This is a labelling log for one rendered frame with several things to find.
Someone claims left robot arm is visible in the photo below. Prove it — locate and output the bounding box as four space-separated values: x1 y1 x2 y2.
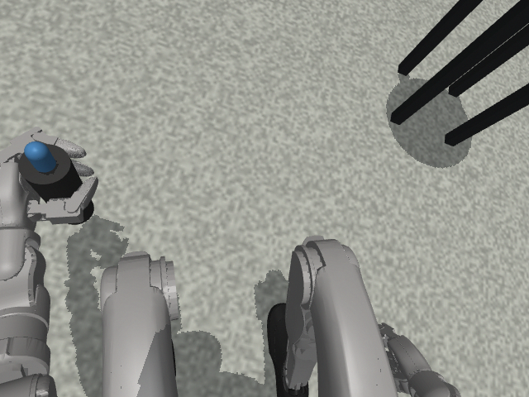
0 227 58 397

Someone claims right robot hand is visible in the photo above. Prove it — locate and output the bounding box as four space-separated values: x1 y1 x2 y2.
378 323 432 394

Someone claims left robot hand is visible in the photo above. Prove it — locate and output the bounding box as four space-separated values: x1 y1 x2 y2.
0 127 98 231

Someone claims right robot foot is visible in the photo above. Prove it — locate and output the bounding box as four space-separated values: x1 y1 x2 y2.
267 303 309 397

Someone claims right robot arm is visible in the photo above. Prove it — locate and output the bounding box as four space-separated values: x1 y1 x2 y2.
408 371 461 397

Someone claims bottle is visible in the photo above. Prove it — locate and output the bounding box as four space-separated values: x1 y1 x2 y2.
18 141 94 225

